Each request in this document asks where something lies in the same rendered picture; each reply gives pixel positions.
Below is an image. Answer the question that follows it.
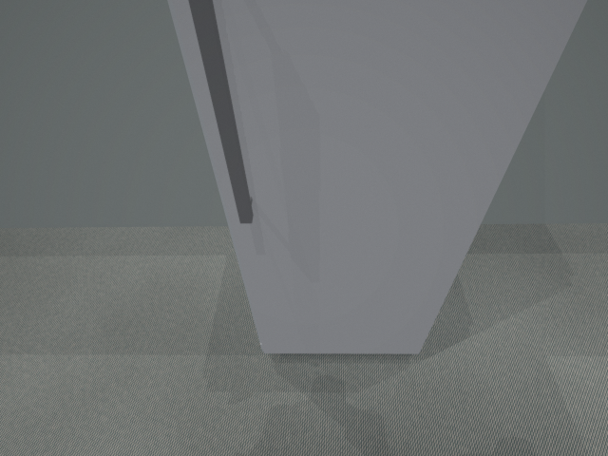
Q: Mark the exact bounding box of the fridge door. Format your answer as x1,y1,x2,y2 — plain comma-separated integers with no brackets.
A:
172,0,587,354

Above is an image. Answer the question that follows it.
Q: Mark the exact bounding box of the handle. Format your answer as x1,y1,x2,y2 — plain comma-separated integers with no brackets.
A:
188,0,253,223

